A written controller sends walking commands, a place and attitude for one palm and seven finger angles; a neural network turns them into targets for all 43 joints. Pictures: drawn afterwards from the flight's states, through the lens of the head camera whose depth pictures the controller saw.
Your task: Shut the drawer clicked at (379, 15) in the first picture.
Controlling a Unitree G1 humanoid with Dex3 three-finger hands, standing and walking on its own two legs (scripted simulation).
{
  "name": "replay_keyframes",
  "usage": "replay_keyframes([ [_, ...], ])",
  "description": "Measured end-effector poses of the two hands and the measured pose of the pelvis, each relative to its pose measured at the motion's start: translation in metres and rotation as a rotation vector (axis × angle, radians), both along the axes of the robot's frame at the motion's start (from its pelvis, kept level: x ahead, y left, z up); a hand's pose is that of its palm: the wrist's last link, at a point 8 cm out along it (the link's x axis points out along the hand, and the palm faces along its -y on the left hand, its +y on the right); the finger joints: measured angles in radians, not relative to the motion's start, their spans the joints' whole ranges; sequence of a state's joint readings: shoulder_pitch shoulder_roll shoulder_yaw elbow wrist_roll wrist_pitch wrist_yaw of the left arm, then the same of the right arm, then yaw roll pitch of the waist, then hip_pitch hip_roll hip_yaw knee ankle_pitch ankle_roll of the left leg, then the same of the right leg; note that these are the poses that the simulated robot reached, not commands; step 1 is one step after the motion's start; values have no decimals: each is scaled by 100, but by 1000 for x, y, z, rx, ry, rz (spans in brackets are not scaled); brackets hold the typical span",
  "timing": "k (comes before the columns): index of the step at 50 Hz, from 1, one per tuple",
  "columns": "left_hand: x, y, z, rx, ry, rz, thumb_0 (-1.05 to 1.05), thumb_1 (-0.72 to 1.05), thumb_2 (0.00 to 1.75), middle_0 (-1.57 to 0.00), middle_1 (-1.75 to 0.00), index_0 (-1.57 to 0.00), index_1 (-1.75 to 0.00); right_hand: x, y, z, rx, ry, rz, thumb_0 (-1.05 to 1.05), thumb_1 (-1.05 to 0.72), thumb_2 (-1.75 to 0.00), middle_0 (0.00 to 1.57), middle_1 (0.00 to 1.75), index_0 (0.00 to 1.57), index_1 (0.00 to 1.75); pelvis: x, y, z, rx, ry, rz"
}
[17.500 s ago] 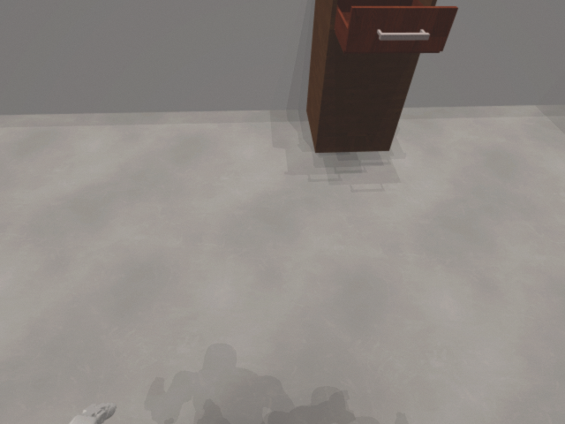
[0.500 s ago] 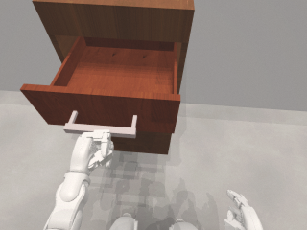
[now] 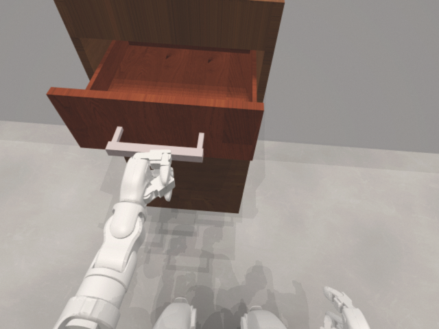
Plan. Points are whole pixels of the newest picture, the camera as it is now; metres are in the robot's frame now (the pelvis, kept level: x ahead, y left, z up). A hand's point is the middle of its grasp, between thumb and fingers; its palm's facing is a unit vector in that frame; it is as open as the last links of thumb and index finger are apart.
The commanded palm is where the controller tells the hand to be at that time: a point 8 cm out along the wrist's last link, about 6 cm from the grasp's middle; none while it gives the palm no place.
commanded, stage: push the drawer shut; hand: left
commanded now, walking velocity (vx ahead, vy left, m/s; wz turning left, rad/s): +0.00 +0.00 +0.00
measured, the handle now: (157, 143) +0.45 +0.12 +0.06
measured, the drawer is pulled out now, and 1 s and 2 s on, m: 0.18 0.05 0.00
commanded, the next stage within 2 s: pull the fist back off the drawer in 1.76 s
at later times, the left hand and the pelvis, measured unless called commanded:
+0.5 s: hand (178, 148) +0.44 +0.08 +0.05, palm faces -0.07 -1.00 -0.04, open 3.2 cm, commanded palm +0.43 +0.13 +0.06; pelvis +0.00 +0.00 +0.00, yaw -1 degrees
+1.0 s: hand (180, 127) +0.49 +0.08 +0.06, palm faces -0.08 -1.00 -0.03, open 3.3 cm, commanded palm +0.49 +0.13 +0.06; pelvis +0.00 +0.00 -0.01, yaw -2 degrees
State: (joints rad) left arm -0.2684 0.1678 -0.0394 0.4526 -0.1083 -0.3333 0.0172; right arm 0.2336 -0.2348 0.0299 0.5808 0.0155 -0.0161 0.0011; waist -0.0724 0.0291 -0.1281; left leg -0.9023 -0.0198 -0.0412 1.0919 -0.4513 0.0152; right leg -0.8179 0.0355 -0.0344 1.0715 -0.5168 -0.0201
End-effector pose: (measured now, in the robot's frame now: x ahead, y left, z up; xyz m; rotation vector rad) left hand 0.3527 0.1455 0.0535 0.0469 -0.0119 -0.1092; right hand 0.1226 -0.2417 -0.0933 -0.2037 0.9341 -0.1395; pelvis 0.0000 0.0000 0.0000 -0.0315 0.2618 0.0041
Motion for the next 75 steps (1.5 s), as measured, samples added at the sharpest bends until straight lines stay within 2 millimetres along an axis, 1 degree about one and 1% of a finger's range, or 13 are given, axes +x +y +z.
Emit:
replay_keyframes([
  [12,41,-4,1,-1,6,19,1,87,95,-140,-160,-140,-160,-41,-9,-7,-9,115,-58,0,-90,-90,20,30,20,30,-1,1,0,3,24,-16],
  [20,61,-6,1,-3,8,31,1,87,93,-140,-160,-140,-160,-64,-14,-13,-3,191,-93,0,-90,-90,20,30,20,30,2,0,0,7,43,-24],
  [25,73,-7,1,-4,7,36,0,87,93,-140,-160,-140,-160,-73,-15,-16,1,225,-103,0,-90,-90,20,30,20,30,3,-2,-1,10,54,-27],
  [38,105,-8,2,-3,15,36,0,84,93,-140,-160,-140,-160,-85,-18,-21,-4,271,-118,0,-90,-90,20,30,20,30,3,-6,-6,9,88,-30],
  [45,118,-8,4,-10,20,32,3,84,91,-140,-160,-140,-160,-96,-18,-20,-2,297,-135,0,-91,-90,20,30,20,30,5,-6,-7,7,97,-35],
  [57,136,-9,4,-12,12,39,4,82,92,-140,-160,-140,-160,-121,-15,-24,-8,368,-150,0,-90,-90,20,30,20,30,0,-3,-12,-1,121,-34],
  [66,156,-9,6,-8,21,37,5,81,91,-140,-160,-140,-160,-144,-11,-24,-26,413,-173,0,-90,-90,20,30,20,30,-4,1,-18,-14,147,-34],
  [75,177,-12,8,-11,26,39,7,81,92,-140,-160,-140,-160,-168,-3,-23,-28,479,-193,0,-90,-90,20,30,20,30,-5,6,-22,-24,177,-37],
])
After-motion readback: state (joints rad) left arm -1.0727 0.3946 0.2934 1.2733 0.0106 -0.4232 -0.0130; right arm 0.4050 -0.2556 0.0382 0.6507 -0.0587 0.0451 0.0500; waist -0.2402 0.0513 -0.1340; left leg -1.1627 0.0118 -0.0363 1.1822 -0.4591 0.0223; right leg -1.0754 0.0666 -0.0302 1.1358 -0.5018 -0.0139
